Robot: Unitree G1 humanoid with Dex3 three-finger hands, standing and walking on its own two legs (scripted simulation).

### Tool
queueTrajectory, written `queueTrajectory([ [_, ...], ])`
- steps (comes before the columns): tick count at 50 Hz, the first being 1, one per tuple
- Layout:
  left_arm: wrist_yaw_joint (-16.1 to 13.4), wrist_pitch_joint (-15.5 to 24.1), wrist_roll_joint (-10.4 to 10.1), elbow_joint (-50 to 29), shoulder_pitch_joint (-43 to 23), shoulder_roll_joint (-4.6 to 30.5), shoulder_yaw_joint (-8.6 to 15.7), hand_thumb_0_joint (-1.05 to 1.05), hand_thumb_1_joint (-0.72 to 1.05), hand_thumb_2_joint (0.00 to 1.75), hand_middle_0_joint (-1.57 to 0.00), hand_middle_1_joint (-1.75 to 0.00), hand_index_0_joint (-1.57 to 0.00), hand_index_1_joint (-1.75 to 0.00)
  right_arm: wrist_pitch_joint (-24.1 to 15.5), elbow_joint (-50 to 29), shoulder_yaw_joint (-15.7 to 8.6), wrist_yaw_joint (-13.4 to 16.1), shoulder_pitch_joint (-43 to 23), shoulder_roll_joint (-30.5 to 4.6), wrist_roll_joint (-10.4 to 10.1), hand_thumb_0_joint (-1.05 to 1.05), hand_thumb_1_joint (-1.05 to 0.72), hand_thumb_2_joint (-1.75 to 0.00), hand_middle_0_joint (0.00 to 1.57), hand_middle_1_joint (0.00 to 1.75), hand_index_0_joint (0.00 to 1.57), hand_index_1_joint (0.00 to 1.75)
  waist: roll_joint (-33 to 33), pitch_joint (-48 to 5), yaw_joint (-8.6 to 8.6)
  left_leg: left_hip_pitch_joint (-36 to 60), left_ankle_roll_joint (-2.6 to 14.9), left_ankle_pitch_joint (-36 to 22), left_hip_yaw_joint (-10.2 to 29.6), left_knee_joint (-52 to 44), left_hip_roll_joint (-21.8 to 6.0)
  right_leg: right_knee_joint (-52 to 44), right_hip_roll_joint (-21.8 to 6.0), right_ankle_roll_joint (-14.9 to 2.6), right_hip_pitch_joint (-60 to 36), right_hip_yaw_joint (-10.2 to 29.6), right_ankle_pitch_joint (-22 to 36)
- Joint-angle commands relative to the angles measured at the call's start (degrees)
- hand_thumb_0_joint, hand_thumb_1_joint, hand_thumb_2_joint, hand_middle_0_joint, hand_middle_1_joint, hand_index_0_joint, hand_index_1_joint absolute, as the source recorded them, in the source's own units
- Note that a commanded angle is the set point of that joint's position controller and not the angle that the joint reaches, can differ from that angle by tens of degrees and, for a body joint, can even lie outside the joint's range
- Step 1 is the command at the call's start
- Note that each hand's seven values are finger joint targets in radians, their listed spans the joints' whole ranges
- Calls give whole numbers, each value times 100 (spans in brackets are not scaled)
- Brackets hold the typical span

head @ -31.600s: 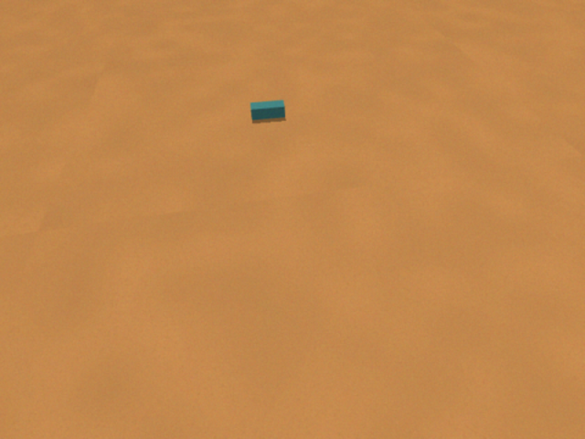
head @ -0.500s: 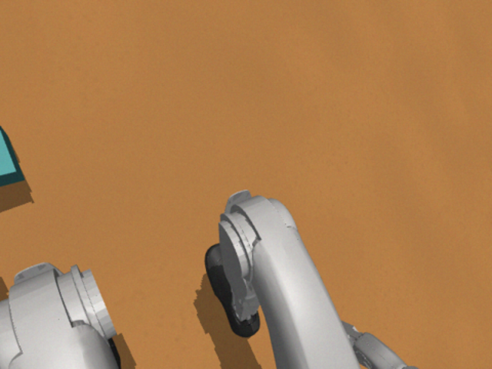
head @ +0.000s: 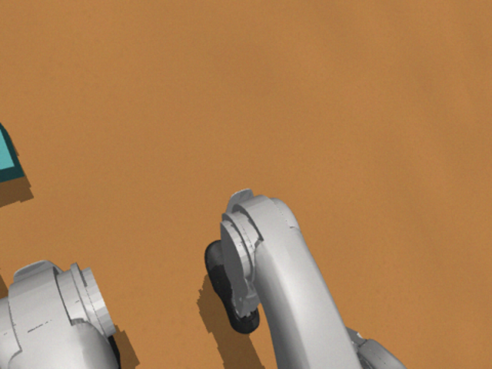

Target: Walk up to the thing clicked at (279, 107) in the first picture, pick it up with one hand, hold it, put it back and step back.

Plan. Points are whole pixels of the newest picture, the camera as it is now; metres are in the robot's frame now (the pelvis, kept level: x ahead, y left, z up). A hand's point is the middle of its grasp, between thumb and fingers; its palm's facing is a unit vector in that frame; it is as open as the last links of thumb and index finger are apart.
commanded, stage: withdraw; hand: left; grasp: from above
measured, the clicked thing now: out of the picture +0.47 +0.32 -0.27
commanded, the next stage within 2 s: home in 0.76 s
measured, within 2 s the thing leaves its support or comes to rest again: neither
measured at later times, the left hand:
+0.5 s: hand out of the picture +0.46 +0.34 -0.06, palm faces -0.47 -0.10 -0.88, open 13.9 cm
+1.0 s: hand out of the picture +0.48 +0.34 -0.11, palm faces -0.34 -0.09 -0.94, open 13.5 cm
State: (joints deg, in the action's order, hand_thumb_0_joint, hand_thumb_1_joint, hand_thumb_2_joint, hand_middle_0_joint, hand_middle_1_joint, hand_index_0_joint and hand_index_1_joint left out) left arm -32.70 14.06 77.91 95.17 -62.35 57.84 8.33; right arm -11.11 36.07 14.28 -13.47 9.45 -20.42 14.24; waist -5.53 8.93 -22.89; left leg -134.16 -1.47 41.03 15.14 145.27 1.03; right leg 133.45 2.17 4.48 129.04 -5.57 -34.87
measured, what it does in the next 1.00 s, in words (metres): stands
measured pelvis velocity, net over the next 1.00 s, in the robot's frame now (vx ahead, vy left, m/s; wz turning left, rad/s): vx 0.00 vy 0.00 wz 0.10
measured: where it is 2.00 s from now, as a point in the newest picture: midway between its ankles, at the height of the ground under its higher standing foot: (179, 342)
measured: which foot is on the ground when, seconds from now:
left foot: down 0.00-1.00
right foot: down 0.00-1.00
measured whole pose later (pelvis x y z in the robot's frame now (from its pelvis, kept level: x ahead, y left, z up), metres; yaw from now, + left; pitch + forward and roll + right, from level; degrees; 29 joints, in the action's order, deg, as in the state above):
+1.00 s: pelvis +0.00 +0.00 +0.03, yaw +6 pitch +36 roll -10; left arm -20.1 8.4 71.8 79.4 -60.1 45.1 5.3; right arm -2.4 39.6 5.0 -7.6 13.4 -15.6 7.5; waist 1.6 -2.9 -16.8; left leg -134.0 -0.6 38.2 8.4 136.3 1.9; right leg 129.4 -0.7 3.4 130.0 -0.7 -35.6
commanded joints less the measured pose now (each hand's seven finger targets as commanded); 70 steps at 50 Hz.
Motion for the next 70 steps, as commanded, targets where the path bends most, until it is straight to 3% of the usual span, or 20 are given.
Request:
queueTrajectory([
  [1, -330, -354, -364, -1886, -1714, 1362, 222, 0, -52, 99, -7, -100, -7, -100, -13, 82, -830, -32, 1037, -1755, -179, 0, -90, -90, 20, 30, 20, 30, 3879, -4926, 182, 3563, 71, -1551, -847, -1788, -160, -936, 100, -630, -1952, -828, 1436],
  [7, 333, -1011, -845, -2922, -1161, 546, -8, 0, -51, 99, -7, -99, -7, -99, 290, 303, -1295, -116, 1042, -1469, -615, 0, -90, -90, 20, 30, 20, 30, 3784, -5554, 718, 3530, 130, -1759, -1143, -2201, -69, -1146, 58, -676, -1986, -514, 1571],
  [11, 1156, -1198, -1050, -3007, -1323, -73, -426, 0, -50, 99, -9, -98, -9, -99, 641, 412, -1523, -19, 1256, -1356, -792, 0, -90, -90, 20, 30, 20, 30, 3134, -5139, 555, 3365, 189, -1277, -1062, -2584, -48, -1483, 15, -700, -1868, -401, 1138],
  [13, 1574, -1179, -1184, -2912, -1413, -680, -784, 0, -50, 99, -11, -98, -10, -99, 781, 401, -1550, 72, 1330, -1242, -827, 0, -90, -90, 20, 30, 20, 30, 2656, -4881, 370, 3303, 225, -1150, -1044, -2662, -25, -1701, 5, -694, -1976, -359, 1049],
  [15, 1964, -1062, -1194, -2853, -1575, -568, -779, 0, -51, 100, -10, -100, -9, -100, 889, 221, -1559, 198, 1284, -1262, -869, 0, -91, -90, 20, 30, 20, 30, 2085, -4641, 264, 2938, 278, -979, -1022, -2675, 12, -1826, -4, -683, -2089, -332, 865],
  [16, 2175, -1022, -1233, -2523, -1398, -865, -1012, 0, -50, 100, -11, -99, -10, -100, 958, 305, -1536, 271, 1348, -1223, -893, 0, -91, -90, 20, 30, 20, 30, 1876, -4326, 259, 2800, 287, -880, -1044, -2697, 40, -1941, -26, -688, -2065, -298, 750],
  [19, 2453, -757, -1133, -2547, -1514, -526, -927, 0, -49, 100, -11, -100, -11, -100, 1085, 132, -1485, 492, 1291, -1241, -876, 0, -90, -90, 20, 30, 20, 30, 1527, -4112, 340, 2656, 286, -782, -1079, -2720, 86, -2082, -89, -707, -2152, -262, 500],
  [25, 2310, -303, -920, -2318, -1669, -205, -800, 0, -48, 99, -12, -98, -11, -99, 1202, -45, -1274, 714, 1137, -1154, -831, 0, -90, -90, 20, 30, 20, 30, 1925, -4260, 458, 2905, 242, -792, -1120, -2806, 90, -1989, -146, -691, -2053, -240, 463],
  [32, 1620, -57, -624, -1957, -1835, -2, -656, 0, -48, 98, -13, -98, -12, -98, 1145, -3, -1155, 754, 1158, -1155, -710, 0, -90, -90, 20, 30, 20, 30, 2285, -4689, 478, 3003, 251, -853, -1193, -2622, 81, -1733, -106, -655, -1978, -292, 582],
  [37, 1098, 19, -406, -2203, -2261, 513, -269, 0, -49, 98, -11, -98, -11, -98, 991, 43, -1236, 743, 1316, -1270, -622, 0, -91, -90, 20, 30, 20, 30, 2703, -5012, 488, 3276, 204, -921, -1174, -2459, 83, -1506, -132, -668, -1745, -372, 660],
  [42, 763, -231, -483, -2788, -2115, 643, 41, 0, -46, 95, -12, -96, -13, -95, 890, 76, -1438, 712, 1447, -1291, -632, 0, -90, -90, 20, 30, 20, 30, 3179, -5890, 581, 3803, 181, -1253, -1260, -2518, 77, -1437, -160, -685, -1929, -318, 977],
  [45, 855, -464, -609, -2666, -2205, 382, -101, 0, -33, 91, -25, -83, -22, -82, 848, 258, -1464, 686, 1524, -1199, -664, 0, -88, -89, 20, 30, 20, 30, 3200, -5655, 517, 3684, 197, -1085, -1255, -2617, 57, -1489, -158, -701, -1771, -292, 886],
  [46, 906, -545, -659, -2616, -2111, 373, -88, 0, -40, 91, -17, -91, -17, -90, 843, 270, -1474, 676, 1587, -1205, -691, 0, -90, -90, 20, 30, 20, 30, 3143, -5690, 536, 3713, 213, -1131, -1261, -2600, 64, -1526, -160, -686, -1840, -277, 951],
  [50, 1291, -819, -993, -2567, -1524, 51, -202, 0, -10, 94, -25, -65, -22, -67, 880, 331, -1566, 610, 1671, -1150, -793, 0, -88, -90, 20, 30, 20, 30, 2833, -5651, 718, 3675, 240, -1157, -1243, -2842, 79, -1682, -163, -697, -2079, -254, 921],
  [53, 1684, -972, -1454, -2896, -983, -208, -186, 0, 6, 87, -22, -54, -21, -55, 989, 247, -1689, 588, 1676, -1108, -916, 0, -89, -90, 20, 30, 20, 30, 2630, -5848, 914, 3802, 246, -1346, -1265, -3060, 86, -1889, -181, -689, -2471, -202, 1041],
  [57, 2243, -1110, -2269, -4054, -73, -547, -111, 0, 35, 88, -22, -45, -20, -46, 1159, -5, -1811, 590, 1632, -1043, -1099, 0, -89, -90, 20, 30, 20, 30, 2223, -6072, 1187, 4029, 273, -1737, -1256, -3410, 86, -2309, -203, -646, -3196, -127, 1365],
  [61, 2660, -1298, -3174, -5446, 813, -852, 60, 0, 67, 84, -19, -31, -19, -31, 1299, -327, -1950, 711, 1227, -960, -1295, 0, -90, -90, 20, 30, 20, 30, 1860, -5851, 1408, 4297, 276, -1328, -1035, -3986, 79, -2775, -212, -649, -3290, -70, 1040],
  [63, 2847, -1409, -3580, -5836, 1406, -1348, -172, 0, 83, 87, -19, -29, -19, -29, 1308, -417, -1939, 768, 1035, -806, -1318, 0, -90, -90, 20, 30, 20, 30, 1651, -5559, 1399, 4346, 289, -1232, -1072, -4174, 18, -3009, -195, -635, -3503, -15, 984],
  [64, 2882, -1434, -3796, -6416, 1377, -1295, -53, 0, 89, 90, -20, -30, -20, -30, 1317, -476, -1972, 814, 991, -811, -1343, 0, -90, -90, 20, 30, 20, 30, 1666, -5670, 1457, 4450, 299, -1167, -1056, -4272, 42, -3170, -227, -649, -3633, 21, 938],
  [70, 2930, -1751, -4729, -7649, 2336, -1807, -173, 0, 90, 90, -20, -30, -20, -30, 1202, -715, -1967, 1074, 521, -555, -1472, 0, -90, -90, 20, 30, 20, 30, 1631, -5373, 1623, 5281, 278, -632, -1035, -5220, -104, -3942, -220, -601, -4255, 97, 555],
])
